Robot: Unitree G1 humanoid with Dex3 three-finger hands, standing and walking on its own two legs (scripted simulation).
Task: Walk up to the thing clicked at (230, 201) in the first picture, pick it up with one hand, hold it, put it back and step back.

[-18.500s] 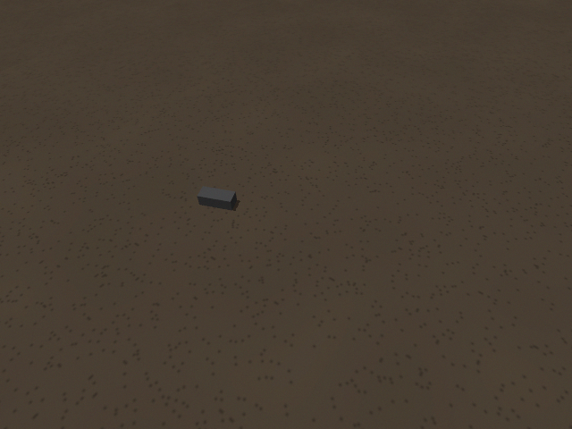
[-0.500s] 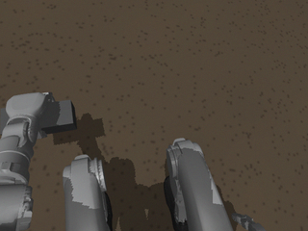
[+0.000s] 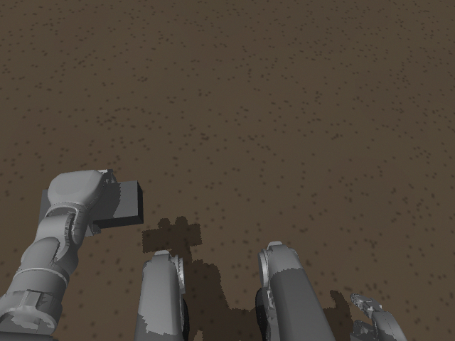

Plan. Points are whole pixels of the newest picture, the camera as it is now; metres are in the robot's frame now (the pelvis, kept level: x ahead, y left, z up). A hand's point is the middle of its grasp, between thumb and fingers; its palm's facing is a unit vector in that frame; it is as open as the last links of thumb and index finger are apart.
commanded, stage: lift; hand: left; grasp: from above
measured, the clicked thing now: (95, 207) +0.40 +0.25 -0.12
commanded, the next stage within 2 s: hold in 0.84 s
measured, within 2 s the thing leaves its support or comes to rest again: neither
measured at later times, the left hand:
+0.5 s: hand (53, 193) +0.35 +0.23 +0.07, palm faces -0.48 -0.07 -0.88, open 10.3 cm
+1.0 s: hand (27, 155) +0.37 +0.22 +0.15, palm faces -0.47 -0.07 -0.88, open 10.3 cm
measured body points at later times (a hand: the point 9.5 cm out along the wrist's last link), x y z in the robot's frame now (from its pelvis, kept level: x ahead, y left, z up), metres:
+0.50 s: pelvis +0.03 +0.00 +0.16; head +0.11 +0.01 +0.61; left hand +0.37 +0.23 +0.12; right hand +0.13 -0.27 +0.04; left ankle +0.09 +0.12 -0.48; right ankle +0.09 -0.15 -0.48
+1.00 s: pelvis +0.07 +0.00 +0.23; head +0.11 -0.01 +0.68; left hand +0.39 +0.23 +0.20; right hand +0.17 -0.27 +0.11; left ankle +0.09 +0.12 -0.48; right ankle +0.09 -0.15 -0.48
